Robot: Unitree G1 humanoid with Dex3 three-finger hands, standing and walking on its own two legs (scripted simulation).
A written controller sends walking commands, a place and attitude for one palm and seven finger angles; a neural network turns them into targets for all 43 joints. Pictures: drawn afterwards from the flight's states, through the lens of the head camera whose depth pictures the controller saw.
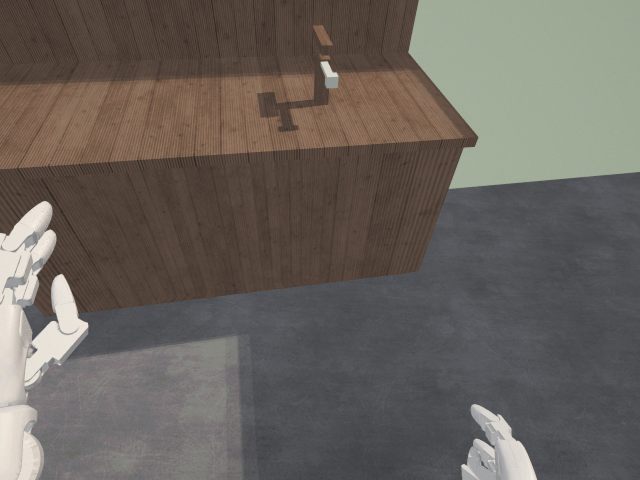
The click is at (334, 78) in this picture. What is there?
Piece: tap's lever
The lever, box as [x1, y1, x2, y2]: [325, 72, 338, 87]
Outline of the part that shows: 336,72 325,73 326,87 337,87 338,77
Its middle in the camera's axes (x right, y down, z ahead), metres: +0.02 -0.39 +0.95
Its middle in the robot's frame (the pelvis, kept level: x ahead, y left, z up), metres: +0.98 +0.03 +0.05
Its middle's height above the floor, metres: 0.83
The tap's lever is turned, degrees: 0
